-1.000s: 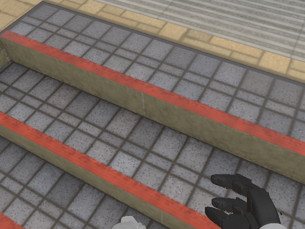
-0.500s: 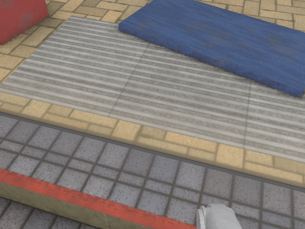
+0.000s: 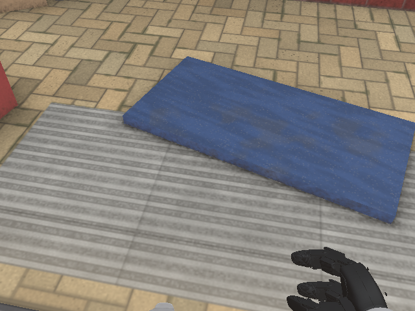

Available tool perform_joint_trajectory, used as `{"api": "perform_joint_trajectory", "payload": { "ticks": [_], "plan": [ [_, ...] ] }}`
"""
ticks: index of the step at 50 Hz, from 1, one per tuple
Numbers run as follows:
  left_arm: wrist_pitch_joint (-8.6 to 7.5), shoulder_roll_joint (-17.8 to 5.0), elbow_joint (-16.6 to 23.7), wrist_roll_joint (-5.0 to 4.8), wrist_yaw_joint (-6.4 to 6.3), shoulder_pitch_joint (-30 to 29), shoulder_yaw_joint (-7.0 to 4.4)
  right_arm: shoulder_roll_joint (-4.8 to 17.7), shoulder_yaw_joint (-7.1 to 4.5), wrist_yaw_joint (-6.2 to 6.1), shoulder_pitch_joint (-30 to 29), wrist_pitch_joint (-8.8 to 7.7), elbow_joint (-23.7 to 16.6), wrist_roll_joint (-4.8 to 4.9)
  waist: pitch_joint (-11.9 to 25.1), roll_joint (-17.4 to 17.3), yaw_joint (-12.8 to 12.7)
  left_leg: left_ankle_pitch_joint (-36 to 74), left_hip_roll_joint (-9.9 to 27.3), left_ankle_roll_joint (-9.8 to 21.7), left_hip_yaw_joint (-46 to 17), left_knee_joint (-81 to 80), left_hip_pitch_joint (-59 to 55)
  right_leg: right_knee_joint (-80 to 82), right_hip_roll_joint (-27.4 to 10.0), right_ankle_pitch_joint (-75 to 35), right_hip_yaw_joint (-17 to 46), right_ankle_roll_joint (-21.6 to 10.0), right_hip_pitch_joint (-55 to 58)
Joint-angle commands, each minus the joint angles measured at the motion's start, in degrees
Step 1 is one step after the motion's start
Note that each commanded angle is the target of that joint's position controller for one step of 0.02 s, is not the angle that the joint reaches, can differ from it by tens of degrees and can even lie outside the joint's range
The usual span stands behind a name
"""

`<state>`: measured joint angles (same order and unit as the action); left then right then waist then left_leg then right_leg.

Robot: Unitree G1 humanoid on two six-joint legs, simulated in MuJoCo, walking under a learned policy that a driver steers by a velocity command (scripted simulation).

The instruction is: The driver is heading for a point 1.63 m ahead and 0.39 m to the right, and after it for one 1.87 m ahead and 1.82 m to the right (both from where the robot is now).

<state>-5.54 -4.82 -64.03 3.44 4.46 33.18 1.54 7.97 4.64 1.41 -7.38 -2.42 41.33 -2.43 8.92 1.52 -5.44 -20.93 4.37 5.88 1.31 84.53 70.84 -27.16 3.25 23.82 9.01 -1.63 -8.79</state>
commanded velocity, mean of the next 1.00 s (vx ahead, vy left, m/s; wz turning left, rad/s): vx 0.06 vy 0.00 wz -0.43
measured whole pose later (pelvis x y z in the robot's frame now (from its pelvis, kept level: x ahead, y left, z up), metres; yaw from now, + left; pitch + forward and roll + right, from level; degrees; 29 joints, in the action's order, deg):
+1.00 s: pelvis +0.18 +0.04 +0.15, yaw -26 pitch +1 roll +0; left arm 0.0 -9.7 -38.7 1.0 -0.8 10.0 -0.5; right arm 9.1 0.0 -1.0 8.8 -0.3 44.7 -0.9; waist 1.6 1.4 0.2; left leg -16.1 1.3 -0.3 0.8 33.8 18.5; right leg -32.4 0.3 13.4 0.5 0.2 -19.8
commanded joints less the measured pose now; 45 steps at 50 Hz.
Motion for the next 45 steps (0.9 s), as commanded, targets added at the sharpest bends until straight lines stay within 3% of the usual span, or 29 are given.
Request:
{"api": "perform_joint_trajectory", "payload": {
  "ticks": [1, 2, 3, 4, 5, 6, 7, 8, 10, 12, 13, 15, 16, 18, 20, 21, 23, 26, 27, 28, 29, 30, 31, 34, 39, 42, 43, 44, 45],
  "plan": [
    [-3.48, -16.3, 11.0, -4.16, 0.48, -11.5, -3.56, 6.3, -2.5, 0.34, -3.8, -0.01, -5.4, 0.64, -3.9, 5.2, 10.6, 8.6, -6.6, -3.2, 7.8, -14.7, -41.5, 10.5, -10.9, -67.9, 7.4, -8.7, -24.4],
    [-4.38, -18.5, 13.2, -4.82, 0.63, -12.5, -4.8, 12.5, -5.05, -0.43, 4.8, -0.8, -2.2, 0.73, 0.6, 5.5, 13.1, 8.2, -8.7, -1.4, 6.7, -24.5, -47.4, 2.3, -9.8, -81.6, 6.1, -6.0, -15.1],
    [-5.0, -12.1, 14.6, -3.37, 0.75, -8.8, -4.09, 15.2, -5.9, -1.89, 17.8, -1.73, 0.1, -0.11, 18.7, -4.7, 13.8, 33.8, 2.5, 9.3, -13.9, -28.6, -72.7, -18.2, -3.9, -66.5, 5.7, -1.7, -23.7],
    [-4.21, -5.4, 15.4, -1.45, 0.89, -1.4, -3.09, 18.3, -6.25, -1.37, 26.4, -1.37, 1.0, -1.52, 32.1, -24.3, 12.8, 33.3, 21.0, 23.6, -48.6, -49.3, -85.2, -38.7, 7.5, -5.6, 3.4, 0.4, -35.9],
    [-1.46, -9.2, 13.5, -2.75, 0.93, -8.2, -5.45, 18.1, -6.8, -1.55, 28.9, -1.99, 2.4, -2.8, 18.5, -20.4, 16.5, 6.2, 21.2, 20.1, -58.8, -59.3, -67.4, -70.1, 4.9, -6.1, 8.6, 0.5, -40.1],
    [-0.37, -8.5, 13.7, -2.42, 0.34, -10.8, -5.85, 18.1, -6.9, -2.04, 21.3, -3.7, 3.8, -0.68, 5.6, -14.2, 12.4, -14.7, 17.6, 13.6, -48.1, -61.0, -53.1, -75.6, 1.5, -12.1, 5.6, -0.2, -44.9],
    [0.14, -7.2, 11.7, -1.55, -0.9, -8.5, -5.37, 12.9, -6.16, -2.37, 12.9, -4.53, 4.8, 1.2, 1.9, -8.1, 7.7, -18.2, 16.1, 10.5, -36.1, -59.2, -44.9, -76.2, -1.7, -13.8, 1.4, -0.3, -42.9],
    [0.32, -5.2, 11.5, 0.06, -1.74, -9.0, -4.51, 6.1, -4.68, -2.32, 9.8, -4.78, 5.7, 1.53, 1.1, -1.4, 5.1, -12.2, 15.3, 9.0, -27.6, -57.4, -41.6, -73.3, -3.8, -13.6, -0.2, -0.9, -41.1],
    [1.53, -3.0, 12.3, 0.5, -1.83, -13.2, -3.07, -0.6, -3.85, -3.9, 3.5, -5.04, 5.7, 1.58, 0.3, -1.2, 1.3, 0.2, 12.5, 7.1, -17.8, -60.3, -37.5, -68.9, -7.2, -8.7, -0.7, -1.0, -37.9],
    [1.32, -4.7, 13.4, -0.51, -0.18, -17.2, -2.72, 2.0, -5.38, -6.18, 3.2, -5.82, 5.4, 1.04, 2.5, -1.7, 2.2, 8.6, 9.3, 5.3, -8.1, -61.8, -40.2, -66.1, -7.1, -10.7, -2.2, -0.5, -36.5],
    [0.46, -8.2, 15.9, -1.04, 0.02, -21.4, -3.19, 3.6, -5.81, -6.13, 5.3, -5.86, 6.5, 0.02, 2.8, 0.3, 2.6, 7.3, 9.9, 5.0, -5.0, -64.2, -42.8, -59.4, -7.8, -11.6, -2.7, 1.0, -38.0],
    [-0.2, -9.9, 18.2, -1.55, 0.96, -27.1, -3.47, 8.6, -7.37, -5.91, 6.7, -5.67, 6.0, -0.16, 1.7, -3.9, 4.7, 11.3, 8.6, 5.7, 2.3, -68.3, -46.0, -57.5, -6.3, -8.4, -7.2, 1.9, -36.9],
    [-0.1, -11.1, 20.5, -2.17, 1.41, -30.3, -3.43, 9.4, -7.89, -5.4, 8.5, -5.23, 7.2, -0.44, 1.5, -2.7, 4.8, 10.8, 10.6, 5.6, 3.0, -70.9, -48.8, -50.9, -7.6, -4.2, -7.2, 1.8, -37.3],
    [0.36, -10.8, 20.7, -0.88, 1.88, -29.6, -3.15, 11.1, -8.22, -4.86, 7.3, -5.69, 5.9, -0.72, -0.2, -3.4, 4.0, 10.1, 10.4, 4.3, 6.2, -73.1, -48.1, -41.5, -9.3, -5.8, -8.2, 0.7, -31.6],
    [0.11, -13.0, 20.9, -0.96, 2.13, -29.8, -4.02, 12.9, -8.71, -4.47, 4.5, -7.31, 3.8, -0.05, -1.5, -4.0, 3.3, 10.4, 10.9, 3.3, 7.7, -73.3, -47.3, -35.8, -9.4, -8.1, -7.5, 0.2, -25.0],
    [4.06, -9.2, 22.3, -6.08, -1.58, -25.3, -2.58, 16.3, -9.59, -5.18, 8.6, -4.02, 6.6, 4.05, -2.4, -8.3, 1.7, 14.3, 13.2, 4.9, 7.4, -70.6, -50.8, -26.7, -10.8, -10.8, -8.4, -0.3, -25.9],
    [6.54, -12.5, 24.0, -4.78, -3.4, -27.6, -3.37, 16.3, -10.0, -5.26, 12.8, -0.82, 6.3, 3.34, -2.8, -4.6, 5.2, 13.0, 16.6, 6.1, 6.1, -69.2, -55.3, -20.9, -8.8, -5.8, -11.8, -0.5, -23.7],
    [7.12, -13.4, 25.3, -4.41, -3.1, -26.4, -4.85, 15.8, -10.33, -4.42, 14.4, 2.11, 6.0, 3.38, -3.4, -5.8, 5.4, 5.5, 14.8, 2.7, 7.4, -63.2, -59.1, -4.4, -5.1, -9.3, -16.1, -2.4, -16.9],
    [6.97, -15.4, 24.8, -3.77, -3.37, -23.4, -5.9, 13.9, -9.98, -4.04, 17.3, 2.7, 7.1, 3.26, -4.0, -3.1, 5.2, 2.8, 11.9, 0.3, 9.1, -57.9, -56.5, 1.4, -4.6, -11.9, -13.1, -4.2, -10.9],
    [6.69, -19.4, 25.1, -2.5, -3.79, -19.3, -7.3, 11.2, -9.32, -3.56, 16.1, 2.95, 6.7, 2.52, -4.5, 6.4, 4.4, -2.8, 6.8, -3.4, 13.4, -42.9, -46.8, 5.3, -12.6, -18.5, 0.3, -7.5, -2.9],
    [7.16, -23.9, 27.3, -2.25, -4.9, -20.9, -8.18, 9.9, -8.63, -3.47, 11.3, 2.24, 2.2, 1.38, -5.5, 16.5, 4.7, -12.3, -2.3, -8.2, 11.4, -31.5, -28.5, 9.9, -21.3, -11.6, 19.6, -15.8, 2.6],
    [6.34, -21.1, 28.6, -1.47, -5.26, -20.8, -7.59, 11.8, -9.09, -3.59, 8.8, 2.12, 1.6, 1.86, -2.1, 11.2, 2.5, -12.5, -1.3, -8.9, 2.0, -20.2, -26.2, 10.0, -23.6, -11.8, 20.4, -18.8, 1.9],
    [5.47, -18.1, 30.1, -1.35, -5.8, -23.9, -6.54, 11.7, -9.14, -3.11, 9.1, 2.11, 1.1, 2.83, -0.6, 8.4, 3.8, -8.5, -0.7, -9.0, -1.3, -15.9, -25.2, 9.0, -22.2, -14.1, 16.8, -17.6, 1.3],
    [4.37, -13.1, 33.2, -2.78, -6.45, -30.7, -4.63, 11.1, -8.81, -4.0, 11.4, 1.94, 1.0, 1.67, 2.2, 3.6, 7.1, -0.4, 0.6, -9.7, -4.8, -16.5, -31.1, 6.6, -17.8, -20.7, 8.3, -12.3, -4.6],
    [4.29, -13.3, 32.7, -2.23, -6.02, -26.6, -4.53, 6.8, -6.6, -3.67, 13.3, 1.47, 0.1, 2.4, 1.3, 5.3, 5.7, -1.7, -1.5, -8.7, -1.1, -37.4, -44.3, 4.2, -14.4, -24.7, 2.0, -12.1, -7.6],
    [4.57, -11.5, 31.2, -3.41, -5.42, -24.2, -3.78, 7.0, -6.54, -2.48, 17.1, 1.4, 1.4, 2.07, -0.9, 5.6, 7.1, 11.7, -2.5, -6.6, 0.0, -57.2, -56.3, 2.5, -11.9, -13.7, 1.5, -9.0, -10.1],
    [4.08, -9.9, 30.2, -3.16, -5.19, -22.6, -3.3, 9.3, -6.82, -2.41, 17.6, 1.24, 1.1, 0.73, -0.9, 2.5, 6.4, 19.6, 1.2, -5.3, -5.6, -58.2, -61.1, -0.1, -9.1, -8.9, -0.2, -5.9, -13.8],
    [3.7, -9.0, 29.9, -2.9, -4.88, -20.7, -3.24, 13.4, -7.5, -2.5, 15.8, 1.3, -0.4, 0.52, -2.7, -5.1, 3.0, 25.1, 5.4, -2.6, -9.1, -58.2, -62.3, -3.5, -4.2, -4.0, -4.6, -3.1, -18.0],
    [3.72, -8.1, 30.4, -2.4, -4.8, -20.9, -2.84, 12.2, -7.58, -2.56, 12.0, 1.75, -0.9, 1.52, -2.8, -16.6, 1.8, 10.0, 6.4, 1.3, -12.8, -62.4, -54.4, -3.2, -3.1, -5.4, -7.8, -0.6, -13.0]
  ]
}}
